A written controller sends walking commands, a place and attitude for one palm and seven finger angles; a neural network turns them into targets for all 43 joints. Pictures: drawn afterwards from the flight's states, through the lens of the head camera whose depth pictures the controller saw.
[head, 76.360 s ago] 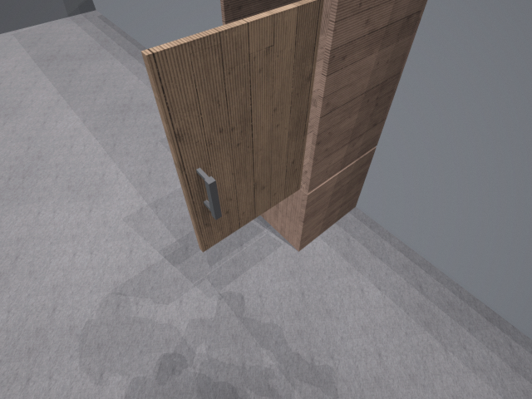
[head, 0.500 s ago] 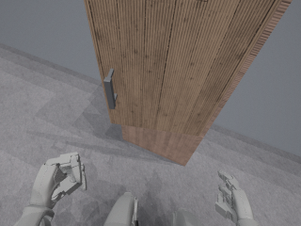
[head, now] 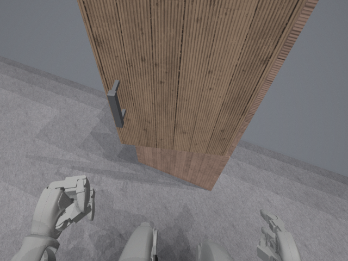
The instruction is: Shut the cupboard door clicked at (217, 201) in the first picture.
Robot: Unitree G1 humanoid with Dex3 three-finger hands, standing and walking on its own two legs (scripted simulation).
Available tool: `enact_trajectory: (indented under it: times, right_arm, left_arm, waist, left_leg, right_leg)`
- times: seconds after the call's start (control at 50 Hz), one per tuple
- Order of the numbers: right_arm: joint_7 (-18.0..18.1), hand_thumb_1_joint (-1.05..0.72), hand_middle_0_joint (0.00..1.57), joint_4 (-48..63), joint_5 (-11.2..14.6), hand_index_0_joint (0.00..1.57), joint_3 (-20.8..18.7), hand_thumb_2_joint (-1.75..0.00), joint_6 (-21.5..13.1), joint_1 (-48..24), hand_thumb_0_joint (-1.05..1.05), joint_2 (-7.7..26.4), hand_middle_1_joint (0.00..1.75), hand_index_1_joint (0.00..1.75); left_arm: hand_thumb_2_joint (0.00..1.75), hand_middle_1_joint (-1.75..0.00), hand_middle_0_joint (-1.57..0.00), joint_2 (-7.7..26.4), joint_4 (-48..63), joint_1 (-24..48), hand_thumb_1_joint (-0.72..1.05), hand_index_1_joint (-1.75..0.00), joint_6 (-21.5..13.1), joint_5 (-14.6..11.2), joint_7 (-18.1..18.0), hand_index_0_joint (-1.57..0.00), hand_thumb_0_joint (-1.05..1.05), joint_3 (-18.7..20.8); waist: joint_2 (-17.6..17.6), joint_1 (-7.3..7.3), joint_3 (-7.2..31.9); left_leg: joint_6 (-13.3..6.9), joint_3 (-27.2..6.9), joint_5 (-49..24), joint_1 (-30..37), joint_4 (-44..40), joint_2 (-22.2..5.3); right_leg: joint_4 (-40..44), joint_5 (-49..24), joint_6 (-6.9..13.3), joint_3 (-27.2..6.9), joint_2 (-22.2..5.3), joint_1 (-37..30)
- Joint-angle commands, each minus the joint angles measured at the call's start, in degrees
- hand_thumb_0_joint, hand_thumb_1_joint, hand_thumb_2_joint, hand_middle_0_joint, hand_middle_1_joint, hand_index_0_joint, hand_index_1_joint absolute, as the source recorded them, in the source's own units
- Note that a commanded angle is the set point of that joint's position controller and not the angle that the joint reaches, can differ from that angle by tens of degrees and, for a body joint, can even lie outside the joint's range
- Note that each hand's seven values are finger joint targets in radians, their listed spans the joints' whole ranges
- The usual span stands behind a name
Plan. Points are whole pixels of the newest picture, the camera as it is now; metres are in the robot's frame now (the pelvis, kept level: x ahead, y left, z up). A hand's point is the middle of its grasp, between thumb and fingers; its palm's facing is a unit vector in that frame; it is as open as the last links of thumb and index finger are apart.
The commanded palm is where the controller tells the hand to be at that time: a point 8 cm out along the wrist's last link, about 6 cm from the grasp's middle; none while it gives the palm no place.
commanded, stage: raise the hand and make a fist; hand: left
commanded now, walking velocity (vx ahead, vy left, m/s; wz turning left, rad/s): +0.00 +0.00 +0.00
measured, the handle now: (118, 105) +0.49 +0.19 +0.03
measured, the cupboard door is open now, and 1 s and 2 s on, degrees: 16 16 15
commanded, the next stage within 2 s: bring the fist close to the handle in 0.10 s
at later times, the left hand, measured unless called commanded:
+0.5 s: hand (101, 182) +0.27 +0.18 +0.04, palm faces -0.07 -1.00 -0.03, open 3.1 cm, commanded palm +0.26 +0.23 +0.04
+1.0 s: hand (114, 150) +0.35 +0.17 +0.04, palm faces -0.06 -1.00 -0.03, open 3.1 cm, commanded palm +0.34 +0.22 +0.04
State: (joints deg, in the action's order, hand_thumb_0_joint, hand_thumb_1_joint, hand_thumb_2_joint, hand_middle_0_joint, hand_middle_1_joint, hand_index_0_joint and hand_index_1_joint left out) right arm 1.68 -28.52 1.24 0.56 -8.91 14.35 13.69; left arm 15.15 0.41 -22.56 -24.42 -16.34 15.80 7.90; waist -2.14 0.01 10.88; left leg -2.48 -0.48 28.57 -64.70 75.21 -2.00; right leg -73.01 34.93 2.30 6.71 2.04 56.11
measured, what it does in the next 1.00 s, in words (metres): stands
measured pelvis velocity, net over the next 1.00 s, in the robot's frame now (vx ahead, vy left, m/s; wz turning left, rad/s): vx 0.00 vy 0.00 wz -0.01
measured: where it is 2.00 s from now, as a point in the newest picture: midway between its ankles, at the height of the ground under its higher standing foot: outside the picture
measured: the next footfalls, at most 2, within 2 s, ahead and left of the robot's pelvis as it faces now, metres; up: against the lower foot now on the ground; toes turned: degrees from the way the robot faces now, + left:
none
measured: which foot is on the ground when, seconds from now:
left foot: down 0.00-1.00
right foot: down 0.00-1.00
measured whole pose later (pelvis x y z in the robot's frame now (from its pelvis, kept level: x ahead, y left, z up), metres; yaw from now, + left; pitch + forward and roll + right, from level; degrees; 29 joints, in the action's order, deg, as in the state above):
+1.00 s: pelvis +0.00 +0.00 +0.00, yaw -1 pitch +20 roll -3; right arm 0.6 -33.1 1.0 0.9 -4.5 13.9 14.5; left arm 14.7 -25.4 9.1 -24.8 -12.2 12.0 8.0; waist -1.7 -1.7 10.6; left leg -2.6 0.9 27.8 -66.0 73.5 -1.9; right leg -72.5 34.3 2.1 5.2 1.8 58.4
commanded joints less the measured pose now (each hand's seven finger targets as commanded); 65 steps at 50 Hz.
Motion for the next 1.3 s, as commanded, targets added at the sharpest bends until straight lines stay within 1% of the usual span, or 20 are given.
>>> enact_trajectory:
  times: [0.0, 0.18, 0.28, 0.32, 0.38, 0.42, 0.52, 0.58, 0.64, 0.68, 0.74, 0.84, 0.96, 1.04, 1.06, 1.12, 1.18, 1.2, 1.22, 1.28]
  right_arm:
    - [0.8, -0.9, 0.2, 8.7, 0.3, 0.2, -3.4, -0.9, -2.9, -3.1, 0.0, 7.4, 0.3, 0.3]
    - [0.9, -0.9, 0.2, 9.0, 0.4, 0.2, -3.2, -0.9, -2.0, -3.1, 0.0, 7.2, 0.3, 0.3]
    - [1.3, -0.9, 0.2, 7.9, 0.2, 0.2, -2.7, -0.9, -2.3, -2.6, 0.0, 8.2, 0.3, 0.3]
    - [1.4, -0.9, 0.2, 7.6, 0.2, 0.2, -2.5, -0.9, -2.5, -2.2, 0.0, 8.5, 0.3, 0.3]
    - [1.2, -0.9, 0.2, 7.1, 0.3, 0.2, -2.6, -0.9, -2.4, -2.1, 0.0, 8.6, 0.3, 0.3]
    - [1.1, -0.9, 0.2, 6.9, 0.3, 0.2, -2.6, -0.9, -2.0, -1.5, 0.0, 8.9, 0.3, 0.3]
    - [0.3, -0.9, 0.2, 6.5, 0.3, 0.2, -2.7, -0.9, -0.9, -1.3, 0.0, 8.6, 0.3, 0.3]
    - [0.0, -0.9, 0.2, 6.3, 0.2, 0.2, -2.7, -0.9, -0.3, -1.2, 0.0, 8.6, 0.3, 0.3]
    - [0.1, -0.9, 0.2, 5.3, 0.1, 0.2, -2.9, -0.9, 0.2, -1.0, 0.0, 9.0, 0.3, 0.3]
    - [0.1, -0.9, 0.2, 4.6, 0.0, 0.2, -3.0, -0.9, 0.2, -1.0, 0.0, 9.1, 0.3, 0.3]
    - [0.2, -0.9, 0.2, 3.5, 0.0, 0.2, -3.2, -0.9, 0.4, -0.6, 0.0, 9.6, 0.3, 0.3]
    - [-0.2, -0.9, 0.2, 2.7, 0.0, 0.2, -3.3, -0.9, 0.9, -0.1, 0.0, 9.7, 0.3, 0.3]
    - [-0.3, -0.9, 0.2, 1.5, 0.0, 0.2, -3.4, -0.9, 2.4, 0.9, 0.0, 9.8, 0.3, 0.3]
    - [-0.5, -0.9, 0.2, 1.0, -0.2, 0.2, -3.4, -0.9, 3.3, 1.3, 0.0, 9.7, 0.3, 0.3]
    - [-0.6, -0.9, 0.2, 0.7, -0.2, 0.2, -3.4, -0.9, 3.4, 1.6, 0.0, 9.7, 0.3, 0.3]
    - [-0.7, -0.9, 0.2, 0.1, -0.4, 0.2, -3.6, -0.9, 3.7, 2.6, 0.0, 10.0, 0.3, 0.3]
    - [-0.7, -0.9, 0.2, -0.8, -0.5, 0.2, -3.4, -0.9, 4.4, 2.7, 0.0, 9.9, 0.3, 0.3]
    - [-0.7, -0.9, 0.2, -0.5, -0.4, 0.2, -3.5, -0.9, 4.6, 2.8, 0.0, 9.9, 0.3, 0.3]
    - [-0.8, -0.9, 0.2, -0.2, -0.4, 0.2, -3.5, -0.9, 4.7, 3.2, 0.0, 10.0, 0.3, 0.3]
    - [-1.2, -0.9, 0.2, 0.1, -0.1, 0.2, -3.7, -0.9, 5.4, 3.4, 0.0, 9.8, 0.3, 0.3]
  left_arm:
    - [0.9, -1.5, -1.3, 6.3, 11.5, 1.6, 0.9, -1.5, -4.4, -1.4, 0.2, -1.3, 0.0, 4.0]
    - [0.9, -1.5, -1.3, 6.2, 11.3, 1.9, 0.9, -1.5, -3.8, -1.2, 0.2, -1.3, 0.0, 3.7]
    - [0.9, -1.5, -1.3, 6.2, 8.5, 13.3, 0.9, -1.5, -4.4, -0.4, 0.2, -1.3, 0.0, 2.1]
    - [0.9, -1.5, -1.3, 7.2, 8.3, 16.2, 0.9, -1.5, -4.2, -0.4, 0.2, -1.3, 0.0, 2.4]
    - [0.9, -1.5, -1.3, 6.7, 6.6, 19.2, 0.9, -1.5, -2.8, 0.1, 0.0, -1.3, 0.0, 2.0]
    - [0.9, -1.5, -1.3, 8.6, 4.6, 18.8, 0.9, -1.5, -1.5, 0.0, -0.4, -1.3, 0.0, 4.2]
    - [0.9, -1.5, -1.3, 8.2, 1.8, 19.1, 0.9, -1.5, -0.4, 0.3, -1.6, -1.3, 0.0, 5.0]
    - [0.9, -1.5, -1.3, 6.1, 0.0, 21.7, 0.9, -1.5, -1.1, 0.8, -2.1, -1.3, 0.0, 2.8]
    - [0.9, -1.5, -1.3, 6.9, -3.9, 27.1, 0.9, -1.5, -2.4, 1.5, -2.6, -1.3, 0.0, 3.4]
    - [0.9, -1.5, -1.3, 5.9, -4.3, 31.8, 0.9, -1.5, -3.6, 1.7, -2.6, -1.3, 0.0, 2.1]
    - [0.9, -1.5, -1.3, 8.4, -6.7, 35.8, 0.9, -1.5, -4.7, 1.9, -2.7, -1.3, 0.0, 4.5]
    - [0.9, -1.5, -1.3, 6.9, -9.5, 39.1, 0.9, -1.5, -4.6, 2.6, -2.7, -1.3, 0.0, 2.7]
    - [0.9, -1.5, -1.3, 7.0, -16.8, 46.5, 0.9, -1.5, -4.1, 3.7, -4.3, -1.3, 0.0, 3.4]
    - [0.9, -1.5, -1.3, 8.1, -20.9, 50.9, 0.9, -1.5, -5.2, 4.6, -5.0, -1.3, 0.0, 4.4]
    - [0.9, -1.5, -1.3, 7.2, -21.6, 54.1, 0.9, -1.5, -5.7, 4.8, -5.1, -1.3, 0.0, 3.4]
    - [0.9, -1.5, -1.3, 9.1, -24.4, 57.1, 0.9, -1.5, -6.5, 5.2, -5.3, -1.3, 0.0, 5.1]
    - [0.9, -1.5, -1.3, 10.0, -28.7, 61.5, 0.9, -1.5, -7.0, 5.1, -4.9, -1.3, 0.0, 6.1]
    - [0.9, -1.5, -1.3, 11.1, -29.9, 60.2, 0.9, -1.5, -7.0, 5.3, -4.7, -1.3, 0.0, 7.0]
    - [0.9, -1.5, -1.3, 10.9, -29.5, 59.7, 0.9, -1.5, -7.1, 5.2, -4.5, -1.3, 0.0, 6.9]
    - [0.9, -1.5, -1.3, 10.6, -29.8, 57.3, 0.9, -1.5, -6.9, 4.4, -3.5, -1.3, 0.0, 7.3]
  waist:
    - [-1.2, 0.03, 11.9]
    - [-0.7, -0.07, 11.2]
    - [-0.9, -2.06, 10.0]
    - [-2.7, -1.55, 11.6]
    - [-2.1, -1.52, 14.1]
    - [-2.1, -0.56, 15.9]
    - [-1.6, 0.0, 16.5]
    - [-1.4, -0.9, 14.8]
    - [0.1, -1.81, 13.3]
    - [-1.2, -2.37, 14.6]
    - [-1.5, -2.03, 16.4]
    - [-4.4, -1.82, 19.7]
    - [-0.8, -2.71, 18.2]
    - [-1.2, -2.89, 18.4]
    - [-1.1, -3.74, 18.4]
    - [-2.2, -3.58, 19.9]
    - [-0.1, -4.14, 20.1]
    - [-1.2, -3.07, 20.2]
    - [-2.1, -3.08, 21.5]
    - [-0.6, -2.5, 23.2]
  left_leg:
    - [0.8, -3.2, -7.6, 13.9, -9.9, 1.1]
    - [0.7, -3.5, -7.1, 14.3, -10.6, 1.0]
    - [0.5, -3.8, -3.4, 12.4, -8.9, 0.8]
    - [0.4, -4.1, -3.5, 13.1, -9.4, 0.9]
    - [0.4, -4.1, -5.4, 15.5, -9.9, 0.8]
    - [0.4, -4.1, -7.1, 15.6, -10.2, 0.9]
    - [0.7, -3.6, -10.8, 17.1, -11.2, 0.8]
    - [0.7, -3.3, -10.5, 17.3, -11.5, 0.8]
    - [0.6, -3.3, -8.4, 15.6, -11.0, 0.7]
    - [0.7, -3.8, -7.6, 17.2, -11.2, 0.7]
    - [0.9, -4.0, -8.4, 18.2, -11.2, 0.5]
    - [1.4, -4.8, -12.0, 23.2, -12.2, 0.3]
    - [1.2, -4.5, -10.4, 21.3, -12.1, 0.3]
    - [1.1, -3.8, -11.0, 20.4, -11.4, 0.5]
    - [1.1, -4.0, -10.4, 20.5, -11.2, 0.4]
    - [1.1, -4.2, -11.2, 21.1, -10.8, 0.4]
    - [0.8, -3.3, -10.1, 18.2, -9.7, 0.6]
    - [0.9, -3.1, -10.0, 17.8, -9.9, 0.7]
    - [0.8, -3.1, -11.1, 18.9, -10.0, 0.8]
    - [0.8, -2.6, -13.6, 19.1, -10.0, 0.8]
  right_leg:
    - [12.7, -8.1, -0.3, -7.1, 0.4, -3.3]
    - [12.6, -8.0, -0.3, -6.4, 0.6, -2.9]
    - [12.6, -3.8, -0.3, -7.0, 0.5, 0.8]
    - [12.2, -4.2, 0.1, -6.9, 0.7, 0.3]
    - [12.1, -6.8, -0.1, -6.4, 0.6, -0.3]
    - [12.0, -8.3, 0.0, -6.4, 0.7, -2.0]
    - [11.7, -13.2, -0.2, -5.7, 0.6, -4.0]
    - [11.9, -13.4, -0.3, -5.5, 0.4, -2.9]
    - [12.2, -11.1, -0.4, -6.0, 0.4, -1.2]
    - [12.0, -10.1, -0.3, -5.6, 0.3, 0.1]
    - [11.5, -10.9, -0.1, -5.7, 0.4, 0.0]
    - [10.7, -13.6, 0.1, -4.7, 0.3, 1.2]
    - [11.4, -13.0, -0.2, -4.8, 0.3, 1.3]
    - [11.3, -14.0, -0.3, -5.4, 0.3, 0.9]
    - [11.3, -13.5, -0.4, -5.4, 0.2, 1.9]
    - [10.9, -14.0, -0.2, -5.4, 0.4, 2.1]
    - [11.3, -13.9, -0.7, -6.7, 0.3, 0.9]
    - [11.2, -13.7, -0.4, -6.8, 0.3, 0.2]
    - [11.0, -14.7, -0.3, -6.6, 0.4, 0.1]
    - [11.2, -17.9, -0.6, -7.0, 0.3, -2.6]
